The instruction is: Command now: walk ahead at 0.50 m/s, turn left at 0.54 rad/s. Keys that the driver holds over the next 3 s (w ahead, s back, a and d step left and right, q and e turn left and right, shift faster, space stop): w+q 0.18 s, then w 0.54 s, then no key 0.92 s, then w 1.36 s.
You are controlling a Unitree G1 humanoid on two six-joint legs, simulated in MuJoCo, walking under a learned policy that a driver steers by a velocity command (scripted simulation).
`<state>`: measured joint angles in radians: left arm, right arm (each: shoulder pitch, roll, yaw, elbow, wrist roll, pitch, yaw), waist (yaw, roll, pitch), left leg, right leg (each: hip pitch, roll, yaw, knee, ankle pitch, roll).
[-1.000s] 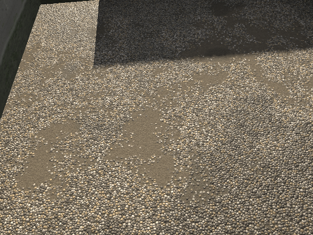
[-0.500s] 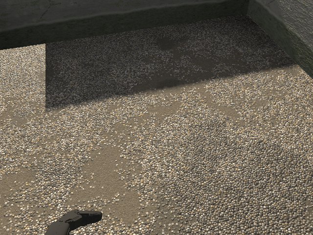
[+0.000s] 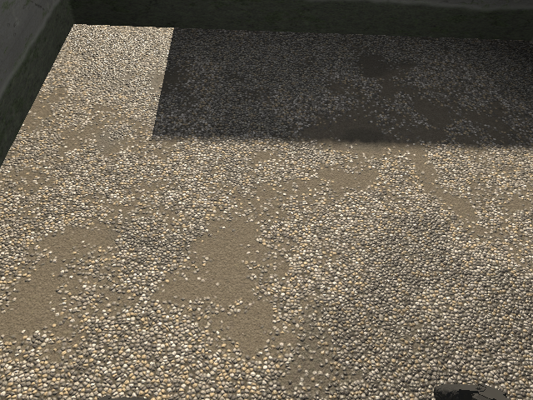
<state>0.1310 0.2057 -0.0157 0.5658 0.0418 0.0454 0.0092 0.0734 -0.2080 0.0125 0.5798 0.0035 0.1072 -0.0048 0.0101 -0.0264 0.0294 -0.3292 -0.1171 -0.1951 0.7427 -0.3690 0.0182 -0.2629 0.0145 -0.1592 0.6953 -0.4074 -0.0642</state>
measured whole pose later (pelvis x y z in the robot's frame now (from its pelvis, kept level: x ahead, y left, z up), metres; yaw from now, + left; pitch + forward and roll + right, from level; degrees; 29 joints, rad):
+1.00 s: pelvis +0.00 -0.01 +0.02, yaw +7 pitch -2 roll +0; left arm 0.22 0.17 -0.04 0.63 0.03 0.04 -0.01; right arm 0.17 -0.17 0.04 0.66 -0.01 0.09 0.00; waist -0.02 0.00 0.00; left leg -0.27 -0.13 -0.24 0.56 -0.25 0.00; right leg -0.17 0.00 -0.21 0.54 -0.35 -0.08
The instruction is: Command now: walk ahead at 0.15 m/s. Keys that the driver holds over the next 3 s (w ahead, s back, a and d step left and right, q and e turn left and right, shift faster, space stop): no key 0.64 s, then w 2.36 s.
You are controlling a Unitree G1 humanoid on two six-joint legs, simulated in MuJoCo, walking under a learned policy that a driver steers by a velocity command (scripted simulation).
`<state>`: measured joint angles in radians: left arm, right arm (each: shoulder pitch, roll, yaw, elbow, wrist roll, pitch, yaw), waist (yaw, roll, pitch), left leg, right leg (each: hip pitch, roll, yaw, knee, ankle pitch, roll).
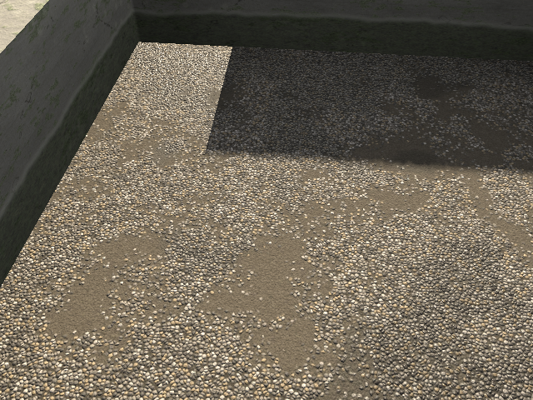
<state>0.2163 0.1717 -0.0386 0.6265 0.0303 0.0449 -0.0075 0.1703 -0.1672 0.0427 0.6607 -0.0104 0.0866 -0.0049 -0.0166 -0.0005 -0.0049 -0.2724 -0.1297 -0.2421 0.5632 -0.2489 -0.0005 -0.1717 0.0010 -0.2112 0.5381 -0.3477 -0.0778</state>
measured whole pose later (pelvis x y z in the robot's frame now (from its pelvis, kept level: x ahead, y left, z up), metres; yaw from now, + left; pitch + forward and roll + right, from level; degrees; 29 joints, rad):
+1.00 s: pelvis +0.02 +0.00 -0.01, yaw +1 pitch -1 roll +0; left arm 0.21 0.19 -0.03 0.64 0.02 0.08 0.00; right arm 0.15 -0.17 0.05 0.68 -0.01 0.10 -0.04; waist -0.02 -0.02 0.01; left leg -0.29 -0.12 -0.19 0.63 -0.31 0.02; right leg -0.17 -0.02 -0.23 0.60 -0.41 -0.07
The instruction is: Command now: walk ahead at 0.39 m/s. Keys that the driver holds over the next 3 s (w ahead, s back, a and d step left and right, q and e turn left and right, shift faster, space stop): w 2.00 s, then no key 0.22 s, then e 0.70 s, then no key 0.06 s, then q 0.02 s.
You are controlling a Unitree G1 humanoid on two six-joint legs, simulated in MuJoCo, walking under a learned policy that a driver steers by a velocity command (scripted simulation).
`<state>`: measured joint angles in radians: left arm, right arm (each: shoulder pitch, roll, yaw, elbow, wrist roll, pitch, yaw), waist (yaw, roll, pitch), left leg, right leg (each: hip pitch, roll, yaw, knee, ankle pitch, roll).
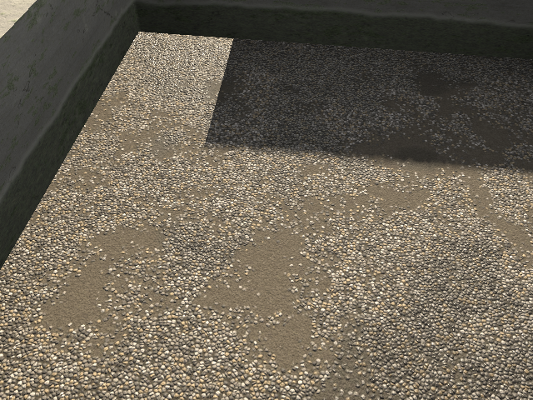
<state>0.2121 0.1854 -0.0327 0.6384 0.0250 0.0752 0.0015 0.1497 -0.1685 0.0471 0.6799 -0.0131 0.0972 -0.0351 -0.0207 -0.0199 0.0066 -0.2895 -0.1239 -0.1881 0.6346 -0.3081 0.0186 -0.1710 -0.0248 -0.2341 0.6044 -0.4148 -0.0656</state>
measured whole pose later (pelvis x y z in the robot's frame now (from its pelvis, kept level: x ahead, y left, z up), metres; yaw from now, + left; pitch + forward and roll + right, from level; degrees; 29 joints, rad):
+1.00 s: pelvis -0.01 +0.01 +0.00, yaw +0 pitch -2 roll +0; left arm 0.20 0.16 -0.05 0.57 0.03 0.04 -0.02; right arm 0.08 -0.16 0.06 0.65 -0.01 0.07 -0.01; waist 0.00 -0.01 -0.01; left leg -0.32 -0.13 -0.14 0.66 -0.30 0.03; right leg -0.21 -0.04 -0.22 0.66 -0.42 -0.05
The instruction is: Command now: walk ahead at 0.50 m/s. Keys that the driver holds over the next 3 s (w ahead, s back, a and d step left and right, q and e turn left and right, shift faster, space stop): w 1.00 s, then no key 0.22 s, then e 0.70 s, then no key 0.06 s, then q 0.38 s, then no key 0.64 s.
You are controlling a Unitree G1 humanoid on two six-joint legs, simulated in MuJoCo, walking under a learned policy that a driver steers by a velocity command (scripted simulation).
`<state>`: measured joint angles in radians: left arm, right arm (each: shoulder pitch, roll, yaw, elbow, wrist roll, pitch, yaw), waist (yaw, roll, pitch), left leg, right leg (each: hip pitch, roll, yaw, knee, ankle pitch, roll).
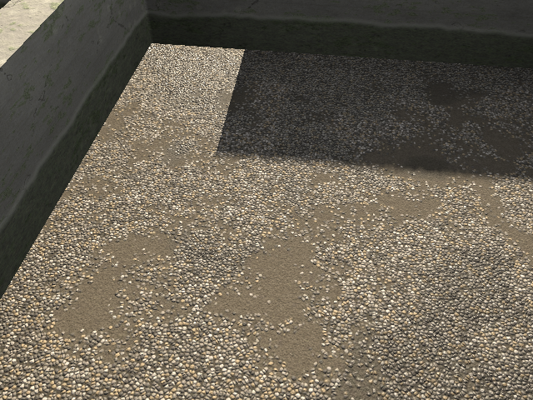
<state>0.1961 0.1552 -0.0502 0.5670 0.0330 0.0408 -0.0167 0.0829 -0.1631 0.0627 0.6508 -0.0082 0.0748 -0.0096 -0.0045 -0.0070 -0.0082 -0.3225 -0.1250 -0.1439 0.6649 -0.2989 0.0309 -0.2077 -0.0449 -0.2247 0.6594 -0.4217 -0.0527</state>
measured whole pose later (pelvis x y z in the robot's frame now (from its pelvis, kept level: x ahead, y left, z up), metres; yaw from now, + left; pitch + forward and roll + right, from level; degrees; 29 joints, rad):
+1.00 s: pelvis +0.01 +0.00 +0.00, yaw +0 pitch -2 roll +0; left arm 0.21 0.16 -0.05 0.59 0.03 0.05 0.00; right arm 0.08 -0.15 0.06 0.65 -0.01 0.09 -0.02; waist -0.01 -0.01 -0.01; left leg -0.32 -0.12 -0.12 0.68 -0.32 0.04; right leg -0.19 -0.05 -0.22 0.67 -0.44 -0.05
